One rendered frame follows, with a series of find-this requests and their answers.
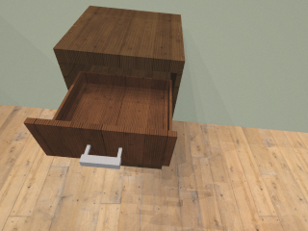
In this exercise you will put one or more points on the cabinet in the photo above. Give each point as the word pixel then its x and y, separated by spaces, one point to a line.
pixel 124 42

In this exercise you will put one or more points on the drawer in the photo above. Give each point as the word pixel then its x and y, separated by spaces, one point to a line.
pixel 108 112

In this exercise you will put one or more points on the handle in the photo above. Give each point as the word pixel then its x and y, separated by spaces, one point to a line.
pixel 87 160

